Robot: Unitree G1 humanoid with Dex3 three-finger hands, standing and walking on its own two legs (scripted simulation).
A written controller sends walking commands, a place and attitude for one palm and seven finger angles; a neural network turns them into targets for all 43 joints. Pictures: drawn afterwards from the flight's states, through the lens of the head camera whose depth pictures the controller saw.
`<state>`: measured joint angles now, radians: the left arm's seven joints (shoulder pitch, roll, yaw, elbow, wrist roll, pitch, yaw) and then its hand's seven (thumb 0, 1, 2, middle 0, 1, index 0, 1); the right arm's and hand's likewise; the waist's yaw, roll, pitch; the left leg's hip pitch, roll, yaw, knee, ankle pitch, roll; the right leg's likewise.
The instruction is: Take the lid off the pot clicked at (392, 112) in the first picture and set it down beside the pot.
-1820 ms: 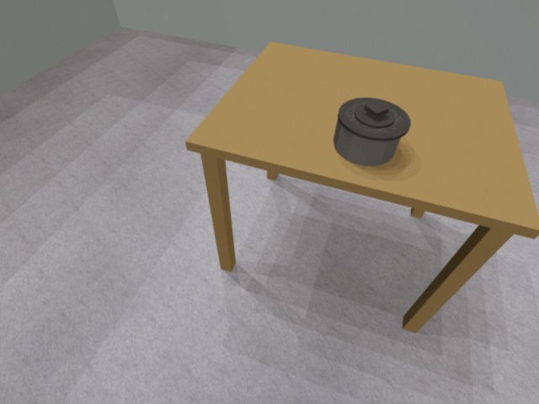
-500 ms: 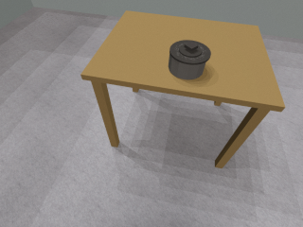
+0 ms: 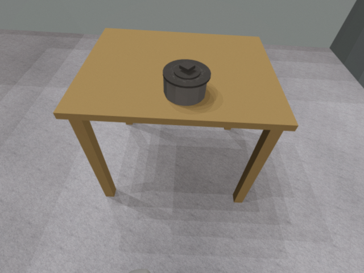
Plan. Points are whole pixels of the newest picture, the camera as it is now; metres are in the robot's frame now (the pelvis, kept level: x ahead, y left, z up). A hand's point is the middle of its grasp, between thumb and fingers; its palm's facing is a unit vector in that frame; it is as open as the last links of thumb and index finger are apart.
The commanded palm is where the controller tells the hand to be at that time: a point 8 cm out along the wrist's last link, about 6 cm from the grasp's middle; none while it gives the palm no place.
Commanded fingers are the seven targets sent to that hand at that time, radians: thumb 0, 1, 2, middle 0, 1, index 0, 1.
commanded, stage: take the last steps up to it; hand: left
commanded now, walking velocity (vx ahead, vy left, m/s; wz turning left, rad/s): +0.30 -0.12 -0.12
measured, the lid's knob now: (187, 66) +0.77 +0.02 +0.05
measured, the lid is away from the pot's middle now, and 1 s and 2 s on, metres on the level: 0.00 0.00 0.00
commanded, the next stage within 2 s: come to a stop and stand still in 0.56 s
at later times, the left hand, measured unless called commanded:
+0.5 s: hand (141, 221) +0.29 +0.13 -0.17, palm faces -0.14 -0.98 -0.16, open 7.3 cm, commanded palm none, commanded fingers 0.00 0.90 0.90 -0.20 -0.30 -0.20 -0.30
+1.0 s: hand (148, 213) +0.31 +0.11 -0.18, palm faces +0.03 -0.98 -0.20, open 7.3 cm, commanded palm none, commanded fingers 0.00 0.90 0.90 -0.20 -0.30 -0.20 -0.30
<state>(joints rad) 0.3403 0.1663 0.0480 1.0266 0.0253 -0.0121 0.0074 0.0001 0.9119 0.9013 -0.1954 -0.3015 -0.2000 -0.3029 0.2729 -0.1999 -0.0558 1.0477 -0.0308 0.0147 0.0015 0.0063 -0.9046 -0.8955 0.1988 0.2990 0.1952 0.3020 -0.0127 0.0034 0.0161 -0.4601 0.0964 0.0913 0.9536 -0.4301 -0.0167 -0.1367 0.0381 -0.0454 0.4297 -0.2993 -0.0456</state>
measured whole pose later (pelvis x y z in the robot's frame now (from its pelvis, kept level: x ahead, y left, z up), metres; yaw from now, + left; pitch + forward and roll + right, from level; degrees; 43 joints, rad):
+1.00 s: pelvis +0.27 -0.08 +0.00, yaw -3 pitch -1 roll -1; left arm 0.22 0.20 0.05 1.02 0.01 0.04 0.05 0.00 0.92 0.90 -0.20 -0.30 -0.20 -0.30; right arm 0.06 -0.13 -0.02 0.95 -0.03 0.02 -0.03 0.00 -0.90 -0.90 0.20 0.30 0.20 0.30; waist 0.03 -0.03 0.08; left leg -0.27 0.02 0.12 0.50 -0.23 0.07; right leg -0.36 0.00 -0.01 0.96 -0.54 0.03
